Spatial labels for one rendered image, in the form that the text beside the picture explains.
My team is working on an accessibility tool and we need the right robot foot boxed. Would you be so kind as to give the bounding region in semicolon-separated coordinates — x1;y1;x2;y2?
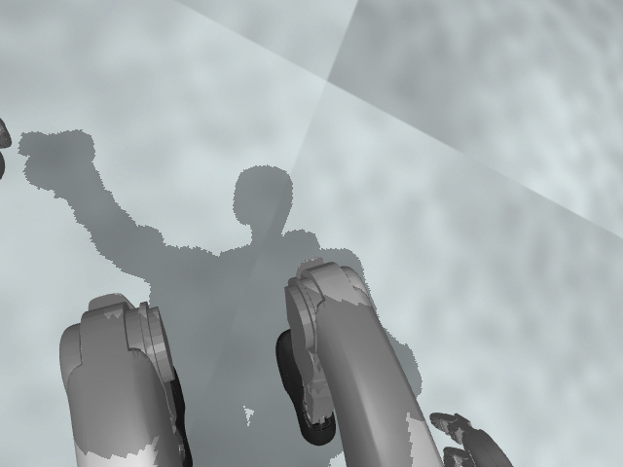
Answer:
275;329;336;446

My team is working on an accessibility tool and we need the left robot foot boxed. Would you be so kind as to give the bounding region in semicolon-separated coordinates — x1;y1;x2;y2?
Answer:
170;367;193;467

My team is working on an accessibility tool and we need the right robot hand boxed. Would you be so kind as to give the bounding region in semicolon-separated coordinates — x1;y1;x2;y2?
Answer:
429;413;513;467

